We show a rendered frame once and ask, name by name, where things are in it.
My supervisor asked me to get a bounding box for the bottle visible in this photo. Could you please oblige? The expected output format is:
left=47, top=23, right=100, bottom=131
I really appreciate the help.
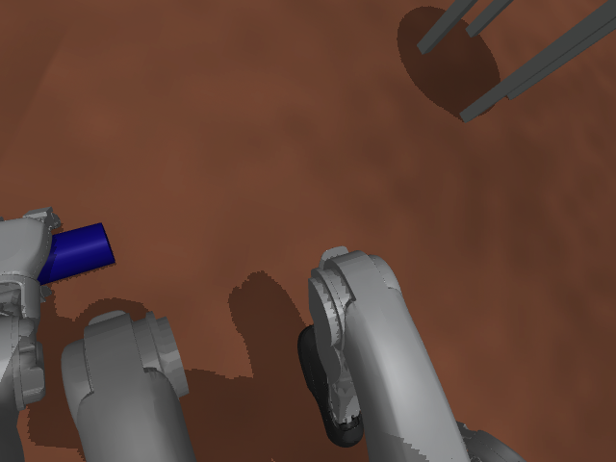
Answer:
left=38, top=222, right=116, bottom=285

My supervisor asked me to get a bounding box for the right robot foot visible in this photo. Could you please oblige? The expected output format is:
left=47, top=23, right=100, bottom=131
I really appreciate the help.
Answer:
left=297, top=325, right=364, bottom=448

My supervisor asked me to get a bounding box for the right robot hand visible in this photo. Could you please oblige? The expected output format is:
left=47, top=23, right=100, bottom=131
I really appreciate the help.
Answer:
left=456, top=421, right=526, bottom=462

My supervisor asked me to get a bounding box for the left robot arm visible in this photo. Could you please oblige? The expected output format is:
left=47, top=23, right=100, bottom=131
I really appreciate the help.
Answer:
left=0, top=274, right=46, bottom=462

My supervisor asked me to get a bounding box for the left robot hand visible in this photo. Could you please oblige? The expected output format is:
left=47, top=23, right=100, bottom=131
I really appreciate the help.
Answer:
left=0, top=207, right=61, bottom=303

